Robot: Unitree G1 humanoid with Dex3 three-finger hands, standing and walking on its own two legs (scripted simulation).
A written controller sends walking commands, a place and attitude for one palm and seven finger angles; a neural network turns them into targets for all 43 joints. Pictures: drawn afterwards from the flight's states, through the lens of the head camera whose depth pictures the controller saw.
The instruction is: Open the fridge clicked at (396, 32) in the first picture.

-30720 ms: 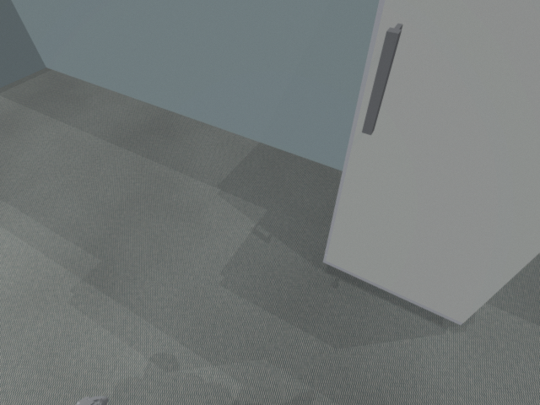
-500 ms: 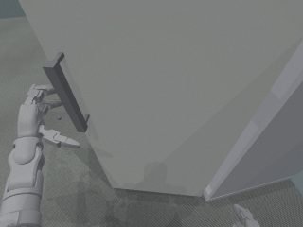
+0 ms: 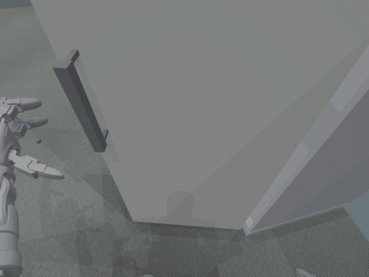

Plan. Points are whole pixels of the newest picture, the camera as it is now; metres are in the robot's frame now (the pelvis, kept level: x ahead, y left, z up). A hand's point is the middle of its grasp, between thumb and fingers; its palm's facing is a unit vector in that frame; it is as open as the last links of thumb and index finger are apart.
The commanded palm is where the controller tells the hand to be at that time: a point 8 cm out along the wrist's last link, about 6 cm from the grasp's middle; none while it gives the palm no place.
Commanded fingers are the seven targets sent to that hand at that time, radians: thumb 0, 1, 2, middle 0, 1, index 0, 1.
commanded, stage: slip the hand off the handle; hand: left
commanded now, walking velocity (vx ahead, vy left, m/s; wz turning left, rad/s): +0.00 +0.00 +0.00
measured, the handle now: (89, 107) +0.41 +0.23 +0.15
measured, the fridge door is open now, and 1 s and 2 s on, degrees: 71 71 71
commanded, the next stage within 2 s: draw the hand back to the body in 0.54 s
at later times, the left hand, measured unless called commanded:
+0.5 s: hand (26, 184) +0.25 +0.29 +0.12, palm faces +0.29 -0.93 -0.22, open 14.7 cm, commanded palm +0.21 +0.33 +0.13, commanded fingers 0.00 -0.55 0.20 -0.25 -1.15 -0.25 -1.15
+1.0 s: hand (20, 188) +0.23 +0.28 +0.15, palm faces +0.20 -0.98 -0.04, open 14.7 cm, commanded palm +0.18 +0.32 +0.15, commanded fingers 0.00 -0.55 0.20 -0.25 -1.15 -0.25 -1.15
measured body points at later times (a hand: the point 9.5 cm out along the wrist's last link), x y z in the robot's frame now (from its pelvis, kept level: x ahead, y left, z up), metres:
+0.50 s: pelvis +0.00 +0.00 +0.00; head +0.01 +0.00 +0.45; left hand +0.23 +0.34 +0.13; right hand +0.19 -0.23 -0.08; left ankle +0.03 +0.12 -0.71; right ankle +0.00 -0.13 -0.71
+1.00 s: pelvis +0.01 -0.01 +0.01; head -0.01 -0.03 +0.46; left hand +0.21 +0.33 +0.15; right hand +0.19 -0.26 -0.06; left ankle +0.03 +0.12 -0.71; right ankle +0.00 -0.13 -0.71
